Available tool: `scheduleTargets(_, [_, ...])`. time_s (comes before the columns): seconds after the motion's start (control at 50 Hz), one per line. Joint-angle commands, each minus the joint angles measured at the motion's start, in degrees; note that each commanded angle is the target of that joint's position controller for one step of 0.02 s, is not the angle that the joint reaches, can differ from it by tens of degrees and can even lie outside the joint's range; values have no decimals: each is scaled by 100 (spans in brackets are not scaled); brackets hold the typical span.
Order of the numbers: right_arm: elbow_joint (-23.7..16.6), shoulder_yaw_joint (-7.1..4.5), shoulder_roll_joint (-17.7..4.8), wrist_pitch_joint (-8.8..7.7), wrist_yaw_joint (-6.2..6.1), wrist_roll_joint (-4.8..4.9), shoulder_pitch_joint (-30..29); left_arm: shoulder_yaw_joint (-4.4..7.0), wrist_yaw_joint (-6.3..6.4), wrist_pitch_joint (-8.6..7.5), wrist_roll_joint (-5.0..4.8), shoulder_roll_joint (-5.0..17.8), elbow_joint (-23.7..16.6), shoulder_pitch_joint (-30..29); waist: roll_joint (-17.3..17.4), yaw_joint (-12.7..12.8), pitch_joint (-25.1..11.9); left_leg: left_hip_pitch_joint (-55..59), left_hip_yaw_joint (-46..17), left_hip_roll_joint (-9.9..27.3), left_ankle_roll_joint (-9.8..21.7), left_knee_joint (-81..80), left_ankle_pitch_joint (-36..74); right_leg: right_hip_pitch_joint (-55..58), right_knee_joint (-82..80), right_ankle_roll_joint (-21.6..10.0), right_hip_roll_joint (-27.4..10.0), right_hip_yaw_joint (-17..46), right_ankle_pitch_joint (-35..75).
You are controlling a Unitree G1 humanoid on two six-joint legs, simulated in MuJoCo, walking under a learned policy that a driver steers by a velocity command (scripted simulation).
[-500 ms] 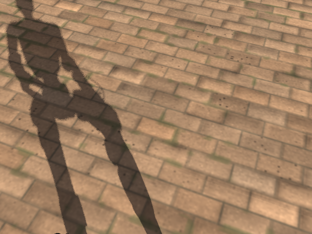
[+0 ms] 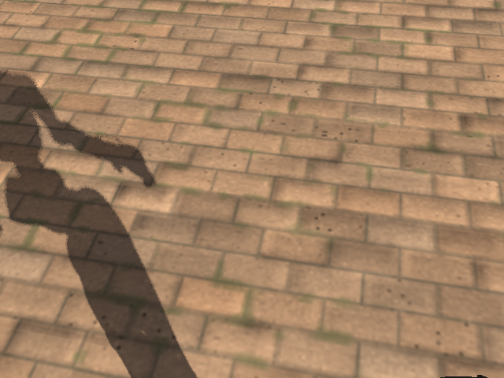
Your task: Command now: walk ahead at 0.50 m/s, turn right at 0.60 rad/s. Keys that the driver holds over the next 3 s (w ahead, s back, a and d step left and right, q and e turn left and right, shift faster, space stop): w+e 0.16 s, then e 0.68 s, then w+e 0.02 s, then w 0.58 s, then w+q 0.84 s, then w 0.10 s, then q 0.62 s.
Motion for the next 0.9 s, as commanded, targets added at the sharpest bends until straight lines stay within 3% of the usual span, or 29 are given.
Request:
scheduleTargets(0.02, [-706, -31, -422, -152, 24, 43, -955, 199, 73, -47, 42, 914, -218, 417, -607, 117, 121, -265, 166, -306, 87, -530, 121, 364, 107, -564, -1556, 1176, 3129])
scheduleTargets(0.06, [-787, -28, -506, -203, 16, 75, -926, 216, 123, -42, 64, 1001, -248, 343, -687, 27, 123, 188, 103, -410, 208, -932, 4, 405, 288, -451, -1630, 1332, 3388])
scheduleTargets(0.08, [-742, -45, -572, -227, -5, 83, -666, 228, 138, -43, 66, 1063, -289, 176, -732, -135, 83, 706, 99, -491, 290, -1157, -151, 262, 428, -336, -1622, 1343, 3611])
scheduleTargets(0.1, [-612, -88, -678, -253, -54, 95, -181, 240, 128, -55, 68, 1137, -349, -60, -757, -382, -79, 1532, 151, -652, 396, -1323, -409, 7, 788, -187, -1531, 1273, 4230])
scheduleTargets(0.12, [-397, -162, -843, -296, -126, 102, 539, 247, 84, -80, 60, 1188, -369, -170, -643, -686, -463, 2507, 244, -792, 501, -1492, -501, -148, 1570, -60, -1324, 1168, 4717])
scheduleTargets(0.14, [-243, -233, -1035, -372, -213, 50, 1392, 222, 22, -124, 11, 1096, -412, -277, -408, -1124, -992, 3867, -115, -338, 686, -1699, -461, -787, 2793, 69, -981, 960, 4054])
scheduleTargets(0.16, [-265, -340, -1533, -382, -319, -117, 2161, 79, -4, -159, -122, 524, -635, -47, 472, -1236, -1946, 5364, -1881, 1255, 1013, -1859, -1606, -1900, 4596, 232, -470, 413, 1611])
scheduleTargets(0.18, [-331, -374, -1678, -310, -287, -76, 1768, 70, 32, -116, -130, 538, -770, 406, 1614, -721, -2250, 5600, -4293, 2214, 1584, -2583, -920, -3058, 5696, 324, 108, -19, -1650])
scheduleTargets(0.2, [-447, -293, -1158, -257, -253, 23, 1272, 116, 92, 0, 52, 838, -543, 324, 556, -532, -1385, 4729, -3753, 2085, 1652, -2479, -527, -3341, 6161, 353, -408, -16, -1282])
scheduleTargets(0.22, [-456, -166, -691, -264, -239, 83, 1020, 122, 60, 58, 104, 811, -504, -25, -101, -519, -730, 3999, -2661, 1794, 1603, -2413, 503, -3244, 6051, 423, -571, -133, -969])
scheduleTargets(0.24, [-404, -91, -482, -279, -229, 79, 935, 118, 33, 111, 103, 692, -523, -170, -219, -427, -431, 3528, -1783, 1491, 1442, -2482, 1480, -3122, 5763, 479, -736, -207, -861])
scheduleTargets(0.28, [-255, -63, -489, -357, -227, 120, 1006, 121, -57, 279, 176, 604, -560, -218, 258, -321, -329, 3096, -773, 1139, 1305, -2585, 2688, -2889, 5500, 590, -840, -360, -819])
scheduleTargets(0.32, [-170, -86, -597, -437, -192, 149, 1139, 119, -136, 361, 154, 543, -682, -304, 441, -265, -487, 3106, -346, 1111, 1334, -2596, 3475, -2903, 5351, 634, -779, -427, -604])
scheduleTargets(0.4, [-132, -119, -703, -350, -235, 162, 1033, 32, -250, 441, 149, 392, -1013, -953, 486, -272, -419, 3078, 406, 1046, 1327, -2725, 3304, -3165, 4444, 722, -921, -652, 148])
scheduleTargets(0.46, [-127, -139, -751, -283, -238, 177, 978, -60, -333, 440, 141, 257, -1187, -1351, 533, -351, -404, 2822, 967, 868, 1168, -2622, 2813, -2548, 3300, 668, -968, -934, 827])
scheduleTargets(0.56, [-72, -272, -1057, -119, -237, 199, 1290, -3, -321, 438, 182, 444, -1467, -1762, 550, -579, -373, 3254, 997, 1170, 993, -1933, 2336, -2187, 2251, 484, -838, -1160, 132])
scheduleTargets(0.58, [-66, -286, -1075, -61, -254, 213, 1314, 20, -303, 407, 200, 469, -1486, -1693, 502, -558, -406, 3318, 1029, 1183, 924, -1571, 2247, -2029, 1943, 403, -784, -1169, 43])
scheduleTargets(0.6, [-44, -290, -1070, -4, -263, 229, 1343, 44, -254, 340, 251, 471, -1408, -1390, 227, -395, -583, 3236, 1188, 1047, 777, -832, 2068, -1530, 1385, 295, -668, -1165, 374])
scheduleTargets(0.62, [-55, -285, -1019, 27, -252, 189, 1666, 150, -157, 259, 312, 843, -1323, -923, -591, -230, -973, 2666, 1362, 732, 457, 396, 1051, -610, 905, 59, -1151, -321, 1663])
scheduleTargets(0.64, [-442, -140, -495, 91, -194, 151, 1899, 325, -73, 269, 229, 1632, -1489, -930, -1984, -482, -1264, 869, 1512, -231, 59, 2053, -3357, 487, 950, -832, -2940, 2055, 4316])
scheduleTargets(0.66, [-447, -166, -709, 226, -249, 63, 1515, 391, -63, 324, -84, 1565, -1396, -341, -1276, 51, -1806, 649, 406, -463, 21, 2717, -3809, 520, 839, -1461, -3108, 2404, 4501])
scheduleTargets(0.68, [-499, -165, -694, 276, -263, 129, 1256, 332, -25, 366, -80, 1381, -1327, -512, -982, -70, -1341, 445, 149, -313, 16, 2891, -3382, 235, 757, -1405, -2850, 1914, 4066])
scheduleTargets(0.7, [-511, -147, -651, 263, -279, 170, 1041, 249, 21, 413, -33, 1103, -1323, -867, -831, -208, -793, 410, 68, -215, 49, 2626, -2886, -309, 584, -1152, -2491, 1478, 3461])
scheduleTargets(0.72, [-498, -160, -679, 255, -293, 142, 968, 182, 59, 447, -5, 896, -1350, -1215, -815, -394, -519, 502, 12, -135, 67, 2249, -2520, -648, 458, -847, -2108, 1205, 2905])
scheduleTargets(0.76, [-385, -189, -757, 330, -275, 43, 1228, 127, 60, 456, 18, 740, -1406, -1461, -827, -567, -612, 948, 80, -255, 63, 2034, -2231, -997, 398, -667, -1804, 963, 2810])
scheduleTargets(0.8, [-388, -167, -646, 378, -248, 80, 1245, 178, 10, 416, 52, 882, -1351, -1358, -660, -573, -761, 1090, 61, -347, 51, 1751, -2189, -1050, 375, -660, -1746, 1021, 2625])
scheduleTargets(0.84, [-454, -141, -563, 402, -251, 106, 1090, 231, -14, 420, 72, 990, -1309, -1272, -710, -504, -716, 1080, 28, -392, 42, 1346, -2152, -1115, 262, -657, -1698, 1196, 1874])
scheduleTargets(0.9, [-519, -141, -611, 381, -183, 44, 942, 251, -54, 462, 116, 994, -1278, -1150, -1019, -372, -739, 1176, 81, -432, 67, 818, -2079, -1254, -248, -680, -1610, 1648, -1170])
